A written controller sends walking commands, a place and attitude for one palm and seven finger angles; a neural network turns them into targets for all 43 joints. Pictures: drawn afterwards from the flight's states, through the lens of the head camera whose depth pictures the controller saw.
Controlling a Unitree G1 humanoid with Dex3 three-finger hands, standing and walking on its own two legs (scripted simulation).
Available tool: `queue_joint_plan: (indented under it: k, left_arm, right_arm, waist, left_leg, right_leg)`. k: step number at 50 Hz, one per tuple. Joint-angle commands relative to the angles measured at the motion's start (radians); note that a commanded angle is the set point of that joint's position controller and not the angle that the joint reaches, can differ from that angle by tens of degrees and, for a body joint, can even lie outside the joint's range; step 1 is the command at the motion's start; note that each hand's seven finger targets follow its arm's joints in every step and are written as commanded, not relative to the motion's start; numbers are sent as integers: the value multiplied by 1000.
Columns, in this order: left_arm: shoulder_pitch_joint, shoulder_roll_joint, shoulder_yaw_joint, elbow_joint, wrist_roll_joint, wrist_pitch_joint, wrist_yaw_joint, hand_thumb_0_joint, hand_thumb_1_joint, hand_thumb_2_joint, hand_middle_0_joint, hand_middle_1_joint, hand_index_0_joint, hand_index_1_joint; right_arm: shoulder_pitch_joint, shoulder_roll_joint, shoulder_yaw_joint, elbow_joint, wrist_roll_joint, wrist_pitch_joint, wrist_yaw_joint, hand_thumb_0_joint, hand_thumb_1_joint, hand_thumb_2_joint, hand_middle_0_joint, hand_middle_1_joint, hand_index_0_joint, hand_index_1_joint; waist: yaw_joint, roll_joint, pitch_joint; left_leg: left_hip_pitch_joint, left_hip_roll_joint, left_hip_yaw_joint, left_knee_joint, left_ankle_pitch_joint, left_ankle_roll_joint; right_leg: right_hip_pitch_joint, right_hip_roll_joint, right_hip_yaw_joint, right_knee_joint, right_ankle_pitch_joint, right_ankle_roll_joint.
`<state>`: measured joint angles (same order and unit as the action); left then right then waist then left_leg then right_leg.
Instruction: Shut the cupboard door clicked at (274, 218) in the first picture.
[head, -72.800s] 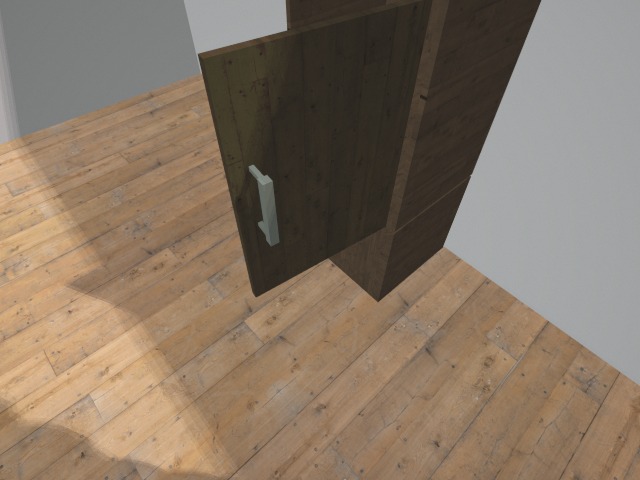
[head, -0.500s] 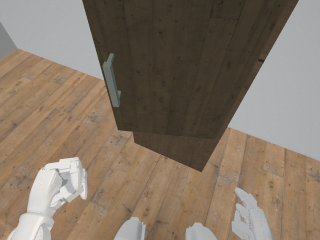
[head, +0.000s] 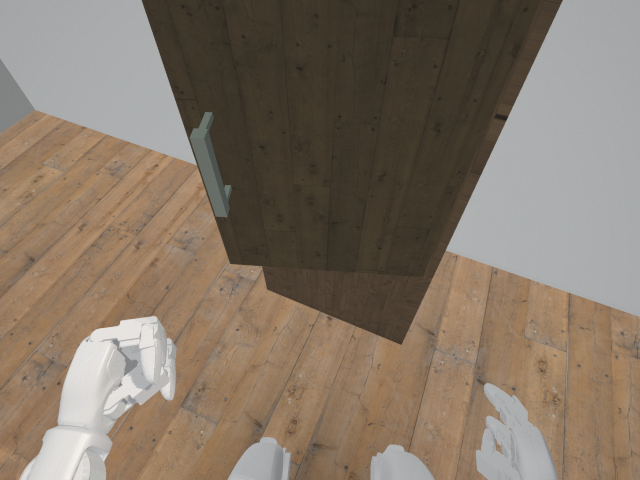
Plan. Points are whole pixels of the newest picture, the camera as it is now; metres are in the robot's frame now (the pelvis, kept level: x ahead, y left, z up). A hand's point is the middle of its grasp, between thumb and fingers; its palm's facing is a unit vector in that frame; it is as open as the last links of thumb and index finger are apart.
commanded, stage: bring the fist close to the handle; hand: left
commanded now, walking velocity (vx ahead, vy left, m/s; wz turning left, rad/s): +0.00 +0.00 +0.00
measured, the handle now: (215, 168) +0.53 +0.20 +0.06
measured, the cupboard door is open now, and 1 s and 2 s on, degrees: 20 20 16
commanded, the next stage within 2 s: push the door shut along its arc in 1.46 s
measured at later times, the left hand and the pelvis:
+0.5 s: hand (192, 298) +0.31 +0.17 +0.07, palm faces -0.06 -1.00 -0.02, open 3.1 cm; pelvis +0.00 +0.01 +0.00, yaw +0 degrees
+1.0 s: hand (225, 226) +0.42 +0.16 +0.06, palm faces -0.03 -1.00 -0.03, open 3.1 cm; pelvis +0.00 +0.00 +0.01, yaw -1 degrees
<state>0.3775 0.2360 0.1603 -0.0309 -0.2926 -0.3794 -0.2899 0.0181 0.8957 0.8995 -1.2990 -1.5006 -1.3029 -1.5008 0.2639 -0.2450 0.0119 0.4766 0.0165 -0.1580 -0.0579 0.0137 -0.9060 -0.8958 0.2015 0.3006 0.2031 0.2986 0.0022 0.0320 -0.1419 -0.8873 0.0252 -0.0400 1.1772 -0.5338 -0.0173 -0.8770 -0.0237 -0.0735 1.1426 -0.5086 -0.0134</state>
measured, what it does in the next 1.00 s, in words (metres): stands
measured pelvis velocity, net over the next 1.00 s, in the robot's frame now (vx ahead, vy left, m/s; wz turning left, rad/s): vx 0.00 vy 0.00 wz -0.02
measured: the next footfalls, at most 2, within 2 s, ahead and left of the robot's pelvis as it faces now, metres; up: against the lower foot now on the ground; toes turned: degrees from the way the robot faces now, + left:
none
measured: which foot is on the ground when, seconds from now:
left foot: down 0.00-1.00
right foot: down 0.00-1.00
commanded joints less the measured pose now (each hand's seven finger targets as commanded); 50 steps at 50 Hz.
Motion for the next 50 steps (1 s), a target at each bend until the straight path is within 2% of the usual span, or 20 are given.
queue_joint_plan:
  k: [1, 4, 8, 14, 15, 18, 20, 23, 26, 28, 29, 30, 33, 36, 38, 41, 43, 46, 48, 50]
  left_arm:
    - [-59, 128, 75, -215, -24, -55, 2, 0, 900, 900, -1300, -1500, -1300, -1500]
    - [-86, 133, 86, -202, -26, -56, 4, 0, 900, 900, -1300, -1500, -1300, -1500]
    - [-288, 119, 56, -140, -18, -62, 4, 0, 900, 900, -1300, -1500, -1300, -1500]
    - [-392, 125, 45, -87, -1, -13, 4, 0, 900, 900, -1300, -1500, -1300, -1500]
    - [-390, 143, 63, -71, -1, -1, 10, 0, 900, 900, -1300, -1500, -1300, -1500]
    - [-485, 135, 60, -19, 17, 19, 37, 0, 900, 900, -1300, -1500, -1300, -1500]
    - [-491, 136, 70, 14, 22, 21, 58, 0, 900, 900, -1300, -1500, -1300, -1500]
    - [-592, 124, 58, 72, 40, 9, 80, 0, 900, 900, -1300, -1500, -1300, -1500]
    - [-627, 122, 53, 113, 55, -11, 88, 0, 900, 900, -1300, -1500, -1300, -1500]
    - [-701, 122, 49, 158, 62, -20, 93, 0, 900, 900, -1300, -1500, -1300, -1500]
    - [-735, 109, 37, 187, 65, -22, 93, 0, 900, 900, -1300, -1500, -1300, -1500]
    - [-788, 130, 49, 205, 67, -27, 96, 0, 900, 900, -1300, -1500, -1300, -1500]
    - [-880, 155, 80, 289, 73, -40, 101, 0, 900, 900, -1300, -1500, -1300, -1500]
    - [-943, 157, 77, 311, 81, -57, 102, 0, 900, 900, -1300, -1500, -1300, -1500]
    - [-987, 143, 63, 365, 84, -55, 103, 0, 900, 900, -1300, -1500, -1300, -1500]
    - [-1038, 173, 95, 455, 89, -56, 107, 0, 900, 900, -1300, -1500, -1300, -1500]
    - [-1097, 164, 85, 481, 96, -61, 109, 0, 900, 900, -1300, -1500, -1300, -1500]
    - [-1172, 219, 132, 556, 105, -72, 114, 0, 900, 900, -1300, -1500, -1300, -1500]
    - [-1211, 226, 137, 596, 112, -84, 114, 0, 900, 900, -1300, -1500, -1300, -1500]
    - [-1311, 212, 117, 607, 115, -100, 113, 0, 900, 900, -1300, -1500, -1300, -1500]
  right_arm:
    - [-41, -119, -52, -165, 5, -59, -16, 0, -900, -900, 200, 300, 200, 300]
    - [-35, -120, -50, -159, 4, -59, -17, 0, -900, -900, 200, 300, 200, 300]
    - [-39, -128, -45, -132, 6, -68, -25, 0, -900, -900, 200, 300, 200, 300]
    - [-28, -133, -45, -113, 8, -73, -25, 0, -900, -900, 200, 300, 200, 300]
    - [-24, -136, -43, -114, 7, -70, -24, 0, -900, -900, 200, 300, 200, 300]
    - [-29, -132, -41, -102, 7, -55, -18, 0, -900, -900, 200, 300, 200, 300]
    - [-26, -135, -42, -104, 4, -48, -14, 0, -900, -900, 200, 300, 200, 300]
    - [-17, -134, -44, -87, 2, -35, -8, 0, -900, -900, 200, 300, 200, 300]
    - [-13, -136, -47, -79, 0, -27, -3, 0, -900, -900, 200, 300, 200, 300]
    - [-2, -139, -48, -64, 0, -18, -1, 0, -900, -900, 200, 300, 200, 300]
    - [-3, -139, -48, -60, 0, -15, 0, 0, -900, -900, 200, 300, 200, 300]
    - [3, -143, -48, -52, 0, -12, -3, 0, -900, -900, 200, 300, 200, 300]
    - [6, -143, -48, -33, 0, 0, -5, 0, -900, -900, 200, 300, 200, 300]
    - [18, -142, -53, -21, -2, 4, -2, 0, -900, -900, 200, 300, 200, 300]
    - [33, -143, -54, -7, -1, 10, 2, 0, -900, -900, 200, 300, 200, 300]
    - [51, -148, -57, 6, -2, 23, 3, 0, -900, -900, 200, 300, 200, 300]
    - [61, -146, -58, 13, -3, 31, 7, 0, -900, -900, 200, 300, 200, 300]
    - [77, -150, -58, 28, -5, 45, 8, 0, -900, -900, 200, 300, 200, 300]
    - [88, -149, -60, 33, -6, 54, 10, 0, -900, -900, 200, 300, 200, 300]
    - [101, -148, -60, 41, -9, 54, 11, 0, -900, -900, 200, 300, 200, 300]
  waist:
    - [2, 2, -185]
    - [-4, -14, -184]
    - [-32, -23, -165]
    - [-15, 28, -257]
    - [-7, 13, -267]
    - [-18, 18, -249]
    - [-9, 6, -253]
    - [-26, -13, -249]
    - [-15, 15, -280]
    - [-33, -21, -265]
    - [-37, -12, -257]
    - [-46, -21, -258]
    - [-44, -23, -273]
    - [-35, 29, -346]
    - [-47, 15, -352]
    - [-56, -31, -349]
    - [-59, -8, -360]
    - [-65, -23, -361]
    - [-69, -28, -373]
    - [-89, 17, -384]
  left_leg:
    - [68, -43, 18, -175, 175, 34]
    - [61, -42, 16, -169, 179, 33]
    - [38, -37, 7, -151, 123, 35]
    - [110, -37, 4, -187, 194, 34]
    - [104, -39, 2, -190, 211, 35]
    - [113, -35, 3, -206, 199, 30]
    - [116, -36, 2, -217, 211, 31]
    - [123, -32, 5, -223, 208, 28]
    - [146, -31, 9, -229, 245, 26]
    - [140, -28, 9, -228, 236, 27]
    - [134, -30, 13, -227, 222, 28]
    - [125, -30, 10, -223, 215, 31]
    - [115, -30, 17, -225, 206, 30]
    - [167, -28, 15, -223, 274, 26]
    - [167, -26, 15, -219, 286, 25]
    - [137, -26, 21, -212, 290, 29]
    - [143, -27, 22, -214, 289, 29]
    - [117, -28, 23, -207, 284, 31]
    - [111, -28, 26, -202, 288, 32]
    - [127, -30, 23, -193, 299, 33]
  right_leg:
    - [197, 26, 70, -208, 98, -10]
    - [191, 28, 63, -200, 110, -9]
    - [132, 30, 70, -200, 35, -8]
    - [179, 30, 45, -179, 155, -12]
    - [202, 32, 43, -177, 172, -14]
    - [181, 28, 37, -183, 170, -10]
    - [197, 30, 33, -184, 178, -12]
    - [185, 26, 32, -188, 186, -9]
    - [202, 26, 32, -179, 228, -15]
    - [191, 25, 32, -185, 226, -11]
    - [183, 24, 35, -189, 214, -10]
    - [181, 25, 38, -191, 207, -10]
    - [192, 21, 49, -195, 206, -9]
    - [202, 22, 46, -176, 274, -15]
    - [199, 23, 45, -175, 293, -11]
    - [213, 23, 51, -179, 314, -6]
    - [208, 22, 52, -179, 317, -7]
    - [217, 23, 60, -179, 321, -6]
    - [218, 23, 63, -177, 332, -5]
    - [193, 26, 62, -170, 338, -7]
